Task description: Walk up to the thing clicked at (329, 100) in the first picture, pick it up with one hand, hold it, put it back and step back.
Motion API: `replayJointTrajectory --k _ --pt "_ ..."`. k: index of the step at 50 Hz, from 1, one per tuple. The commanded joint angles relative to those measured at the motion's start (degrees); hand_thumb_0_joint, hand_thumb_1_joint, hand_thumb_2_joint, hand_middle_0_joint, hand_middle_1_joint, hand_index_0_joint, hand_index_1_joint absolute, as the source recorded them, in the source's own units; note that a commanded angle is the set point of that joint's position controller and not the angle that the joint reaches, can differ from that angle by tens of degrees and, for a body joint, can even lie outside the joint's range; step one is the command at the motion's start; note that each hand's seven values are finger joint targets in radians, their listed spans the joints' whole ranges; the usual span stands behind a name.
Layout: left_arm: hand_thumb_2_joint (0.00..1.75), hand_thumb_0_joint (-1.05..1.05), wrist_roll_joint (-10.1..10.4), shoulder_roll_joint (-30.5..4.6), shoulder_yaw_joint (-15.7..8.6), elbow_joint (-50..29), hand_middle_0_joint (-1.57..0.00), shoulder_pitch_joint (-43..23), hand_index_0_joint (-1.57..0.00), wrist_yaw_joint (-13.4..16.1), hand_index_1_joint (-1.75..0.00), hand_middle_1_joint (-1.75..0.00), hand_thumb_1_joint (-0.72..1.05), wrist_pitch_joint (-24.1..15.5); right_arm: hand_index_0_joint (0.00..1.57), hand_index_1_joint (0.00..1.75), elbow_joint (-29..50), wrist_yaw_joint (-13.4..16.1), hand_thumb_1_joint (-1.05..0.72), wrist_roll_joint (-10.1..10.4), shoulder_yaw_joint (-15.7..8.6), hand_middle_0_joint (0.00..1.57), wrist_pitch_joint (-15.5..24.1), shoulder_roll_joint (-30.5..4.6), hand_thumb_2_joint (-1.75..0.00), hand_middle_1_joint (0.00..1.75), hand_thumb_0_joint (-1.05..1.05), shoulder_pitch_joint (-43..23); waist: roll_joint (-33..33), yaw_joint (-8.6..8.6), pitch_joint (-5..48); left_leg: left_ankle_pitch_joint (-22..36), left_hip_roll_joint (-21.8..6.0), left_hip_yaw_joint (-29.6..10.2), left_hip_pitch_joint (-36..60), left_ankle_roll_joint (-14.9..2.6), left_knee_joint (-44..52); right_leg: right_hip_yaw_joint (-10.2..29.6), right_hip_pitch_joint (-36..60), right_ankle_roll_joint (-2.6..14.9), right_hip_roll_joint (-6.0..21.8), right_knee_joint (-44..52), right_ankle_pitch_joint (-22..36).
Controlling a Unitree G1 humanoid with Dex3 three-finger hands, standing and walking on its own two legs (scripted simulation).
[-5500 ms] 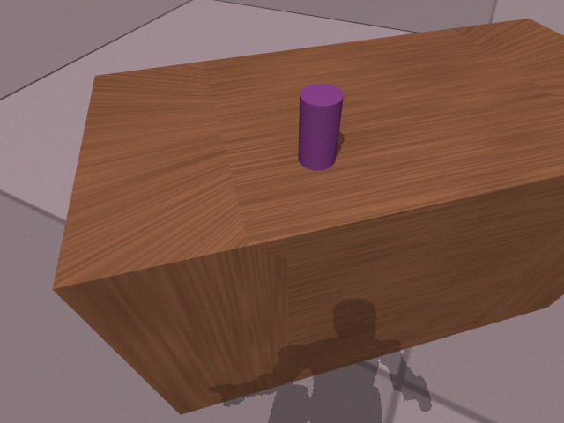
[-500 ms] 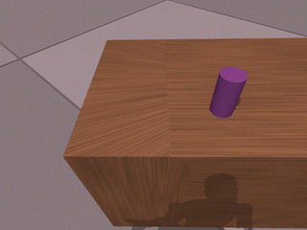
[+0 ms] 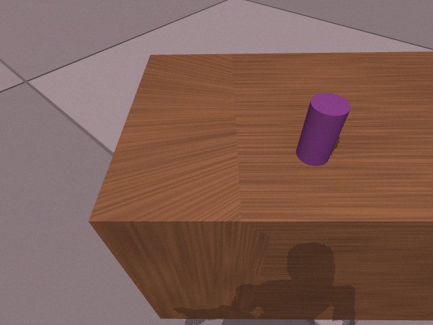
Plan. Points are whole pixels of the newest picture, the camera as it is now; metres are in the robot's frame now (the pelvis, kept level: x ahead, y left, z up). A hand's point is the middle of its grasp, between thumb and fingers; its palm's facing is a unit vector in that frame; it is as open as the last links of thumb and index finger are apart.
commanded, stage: stand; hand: right
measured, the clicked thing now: (320, 131) +0.49 -0.20 +0.09
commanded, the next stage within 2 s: rise first in 0.16 s
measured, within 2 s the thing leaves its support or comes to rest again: neither
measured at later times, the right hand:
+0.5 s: hand out of the picture +0.17 -0.24 -0.13, palm faces +0.20 +0.93 -0.31, open 10.9 cm
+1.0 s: hand (396, 287) +0.20 -0.25 +0.03, palm faces +0.34 +0.86 -0.38, open 17.4 cm
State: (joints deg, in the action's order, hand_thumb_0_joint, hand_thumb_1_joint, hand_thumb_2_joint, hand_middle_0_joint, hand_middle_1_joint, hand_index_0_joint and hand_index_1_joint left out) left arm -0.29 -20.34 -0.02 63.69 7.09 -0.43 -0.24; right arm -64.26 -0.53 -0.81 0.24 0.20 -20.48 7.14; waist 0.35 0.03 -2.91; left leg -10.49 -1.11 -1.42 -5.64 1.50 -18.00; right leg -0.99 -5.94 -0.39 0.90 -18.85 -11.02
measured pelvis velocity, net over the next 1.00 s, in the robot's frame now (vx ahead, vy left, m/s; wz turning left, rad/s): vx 0.02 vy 0.01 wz -0.04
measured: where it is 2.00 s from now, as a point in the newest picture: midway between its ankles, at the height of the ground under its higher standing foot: outside the picture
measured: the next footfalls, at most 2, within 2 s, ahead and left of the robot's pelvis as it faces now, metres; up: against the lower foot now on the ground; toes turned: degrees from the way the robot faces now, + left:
none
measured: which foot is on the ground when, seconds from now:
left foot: down 0.00-1.00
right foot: down 0.00-1.00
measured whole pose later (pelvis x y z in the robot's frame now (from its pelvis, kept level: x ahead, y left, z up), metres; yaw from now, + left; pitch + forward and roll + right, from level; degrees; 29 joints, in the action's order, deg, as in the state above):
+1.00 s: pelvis +0.02 +0.01 -0.01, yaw -2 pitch -1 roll +0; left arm 2.0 -13.0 -5.5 32.9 14.7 3.4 -3.6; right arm -1.9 2.8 2.8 -12.3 5.2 -18.1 23.3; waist -2.2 -2.7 1.1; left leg -15.7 -1.0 1.1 -7.4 0.5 -24.0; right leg 1.5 -8.0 -1.3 1.0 -23.6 -14.6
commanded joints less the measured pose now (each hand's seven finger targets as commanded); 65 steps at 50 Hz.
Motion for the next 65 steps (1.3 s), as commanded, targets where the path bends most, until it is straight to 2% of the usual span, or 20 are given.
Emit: replayJointTrajectory --k 1,13,14,15,16,17,18,20,23,26,28,32,36,40,46,47,52,57,62,65 --pt "0.90 0.00 -0.21 -12.52 -2.21 -3.27 -0.20 -1.69 -0.20 0.81 -0.30 -0.30 0.90 -1.48 0.20 0.30 3.38 1.00 -0.90 0.27 -2.21 0.20 1.34 -11.84 -0.90 0.30 0.00 -1.71 -0.43 0.01 3.83 8.69 -5.97 -3.92 0.12 -2.17 2.21 5.14 0.70 1.75 6.68 3.04 8.85" --pt "0.82 0.00 -0.21 -12.49 -2.20 -3.10 -0.12 -1.34 -0.12 0.89 -0.22 -0.22 0.82 -1.40 0.12 0.22 3.51 1.09 -0.82 0.31 -2.29 0.12 1.28 -12.15 -0.82 0.22 0.00 -2.40 -0.43 0.28 3.93 9.47 -6.30 -4.11 0.92 -2.19 2.10 4.81 0.70 1.66 6.59 2.68 8.91" --pt "0.74 0.00 4.82 -2.94 -1.65 -23.20 -0.04 -21.44 -0.04 1.07 -0.14 -0.14 0.74 -7.70 0.05 0.14 23.62 1.72 -0.74 4.55 -0.69 0.06 5.74 -1.76 -0.74 0.14 0.00 -22.51 -3.36 0.68 5.98 5.39 1.19 2.83 -6.67 -1.40 -4.32 -0.63 -6.88 0.61 -0.16 -3.15 5.58" --pt "0.66 0.00 6.03 -4.14 -0.57 -25.44 -0.03 -19.70 -0.01 2.25 -0.06 -0.06 0.66 -8.93 0.05 0.06 25.45 2.84 -0.66 6.60 -1.03 0.06 8.23 -3.95 -0.66 0.06 0.00 -21.33 0.19 -1.36 7.62 1.31 1.67 3.28 -2.68 -1.63 -2.24 -0.13 -4.01 0.49 0.29 -1.10 2.32" --pt "0.58 0.00 5.92 -8.77 -3.31 -18.80 -0.03 -13.43 0.00 3.27 -0.05 -0.02 0.58 -8.42 0.05 0.04 17.24 4.02 -0.58 5.98 -4.04 0.06 7.75 -9.02 -0.58 0.04 0.00 -14.12 1.66 -1.67 3.60 -1.83 1.87 3.64 -4.25 -1.69 -1.23 -0.33 -6.01 0.78 0.21 -0.28 -0.28" --pt "0.50 0.00 5.98 -11.46 -6.86 -15.29 -0.03 -8.23 0.00 3.55 -0.05 -0.03 0.50 -7.47 0.05 0.04 13.28 4.34 -0.50 5.73 -6.43 0.06 6.72 -10.72 -0.50 0.04 0.00 -11.00 0.43 -0.03 1.81 -1.46 1.30 3.75 -6.68 -1.31 -2.80 -1.03 -6.85 0.82 -0.30 -1.76 -0.56" --pt "0.42 0.00 5.71 -11.47 -8.73 -15.78 -0.03 -6.02 -0.01 3.98 -0.05 -0.03 0.42 -7.02 0.05 0.04 14.41 4.82 -0.42 5.68 -8.60 0.06 6.63 -11.95 -0.42 0.04 0.00 -11.48 -0.16 0.11 6.42 1.58 1.10 3.66 -6.26 -1.11 -4.12 -1.09 -5.48 0.91 -0.58 -3.09 2.45" --pt "0.26 0.00 5.34 -9.52 -7.25 -19.65 -0.04 -9.77 -0.02 4.88 -0.05 -0.03 0.26 -7.95 0.05 0.04 20.02 5.88 -0.27 5.15 -10.25 0.06 7.66 -12.84 -0.26 0.04 0.00 -12.26 -2.50 -1.00 15.22 7.79 0.56 3.19 -3.15 -1.51 -5.96 -1.03 -3.38 0.50 -0.70 -5.32 9.59" --pt "0.18 0.00 2.61 -7.22 -10.56 -16.23 -0.04 0.07 -0.05 4.35 -0.04 -0.04 0.15 -6.69 0.05 0.04 21.64 5.53 -0.15 3.44 -14.04 0.06 6.27 -10.86 -0.18 0.04 0.00 4.28 -3.62 -2.31 14.95 12.21 1.08 3.04 -3.23 -1.93 -6.55 -1.10 -5.13 0.57 -1.06 -5.31 14.31" --pt "0.11 0.00 2.48 -6.26 -10.04 -22.25 -0.05 -0.91 -0.06 4.59 -0.04 -0.05 0.00 -6.00 0.05 0.04 32.33 5.49 0.02 3.69 -12.73 0.05 5.97 -9.53 -0.14 0.04 0.00 0.36 -3.61 -0.32 16.35 14.70 1.73 3.57 -1.55 -1.48 -5.10 -1.06 -2.40 0.41 -0.89 -4.40 15.98" --pt "0.09 0.00 2.97 -1.97 -7.79 -23.91 -0.06 -1.48 -0.06 4.30 -0.04 -0.05 -0.11 -5.63 0.05 0.05 35.96 5.05 0.12 4.15 -10.30 0.05 5.50 -4.94 -0.12 0.05 0.00 -0.25 -3.50 -0.21 11.75 11.18 1.98 4.10 -3.02 -1.50 -4.19 -1.11 -4.38 0.34 -0.48 -3.21 12.13" --pt "0.06 0.00 3.13 0.92 -5.80 -29.52 -0.06 0.50 -0.06 4.38 -0.05 -0.05 -0.35 -5.63 0.04 0.05 44.96 4.99 0.35 4.18 -11.33 0.04 5.80 -5.66 -0.08 0.05 0.00 4.15 -3.36 -1.30 9.78 9.06 1.53 4.31 -3.43 -1.58 -3.18 -1.46 -4.68 0.71 -0.71 -2.78 10.02" --pt "0.03 0.00 2.71 -3.37 -7.73 -39.09 -0.07 -2.38 -0.06 5.59 -0.06 -0.05 -0.53 -6.67 0.04 0.05 57.81 5.61 0.49 4.13 -12.96 0.04 6.63 -7.82 -0.05 0.05 0.00 0.93 -2.25 -0.99 12.22 11.88 1.23 4.25 -1.89 -1.43 -3.66 -0.89 -0.69 0.78 -0.70 -3.02 13.19" --pt "0.04 0.00 2.07 -3.35 -8.58 -39.72 -0.07 -1.53 -0.06 6.14 -0.06 -0.05 -0.56 -6.75 0.04 0.05 63.46 6.52 0.54 3.83 -17.57 0.03 6.99 -10.49 -0.04 0.05 0.00 6.58 -2.59 -2.99 11.03 14.21 0.91 4.44 -0.20 -1.26 -4.06 -0.59 0.25 0.89 -0.88 -3.49 16.27" --pt "0.02 0.00 2.04 2.33 -5.94 -37.14 -0.06 9.21 -0.06 4.30 -0.05 -0.05 -0.55 -5.86 0.04 0.06 71.83 4.40 0.61 3.88 -16.17 0.03 7.88 -5.73 -0.03 0.06 0.00 15.16 -0.87 -1.56 7.94 17.60 0.85 4.91 -0.32 -0.62 -4.20 -1.36 0.26 1.22 -1.14 -3.77 18.07" --pt "0.02 0.00 2.19 0.34 -8.32 -37.39 -0.06 9.39 -0.06 4.26 -0.05 -0.04 -0.55 -5.71 0.04 0.06 73.09 4.19 0.61 3.93 -18.59 0.03 8.22 -7.66 -0.02 0.06 0.00 14.94 -0.66 -1.59 8.54 18.92 0.76 4.99 -0.18 -0.52 -4.43 -1.42 0.73 1.21 -1.14 -3.92 19.28" --pt "0.03 0.00 2.02 -2.61 -11.65 -37.89 -0.06 0.56 -0.05 3.80 -0.05 -0.04 -0.56 -5.62 0.04 0.06 79.84 3.45 0.61 4.23 -20.94 0.03 9.33 -8.62 -0.02 0.06 0.00 11.89 -3.26 -2.95 5.40 12.67 0.61 4.90 -1.13 -1.08 -3.44 -1.03 -0.37 0.77 -1.12 -2.40 14.92" --pt "0.03 0.00 1.91 1.94 -7.03 -41.64 -0.06 -0.22 -0.05 3.49 -0.05 -0.04 -0.56 -6.60 0.04 0.06 85.77 3.43 0.61 3.91 -20.62 0.04 12.25 -8.00 -0.02 0.06 0.00 12.63 0.26 -2.98 6.51 9.62 0.44 4.91 0.00 -0.97 -2.77 -0.98 -0.33 1.13 -1.43 -2.26 11.70" --pt "0.03 0.00 1.33 -2.19 -12.15 -38.09 -0.05 4.11 -0.05 4.12 -0.05 -0.04 -0.57 -6.58 0.04 0.06 84.45 3.65 0.61 3.95 -26.54 0.04 13.74 -11.60 -0.02 0.06 0.00 15.66 -1.56 -3.59 6.07 8.71 0.02 4.79 0.52 -1.03 -2.64 -1.08 -0.31 1.17 -1.81 -2.24 11.06" --pt "0.03 0.00 1.32 -2.32 -12.99 -37.03 -0.05 3.34 -0.05 3.76 -0.05 -0.04 -0.57 -7.07 0.04 0.06 87.72 3.17 0.61 4.17 -26.14 0.04 14.72 -10.42 -0.02 0.06 0.00 15.80 -3.74 -3.49 4.91 7.09 0.15 4.98 -0.71 -1.43 -2.52 -0.98 -0.36 1.03 -1.81 -1.76 9.61"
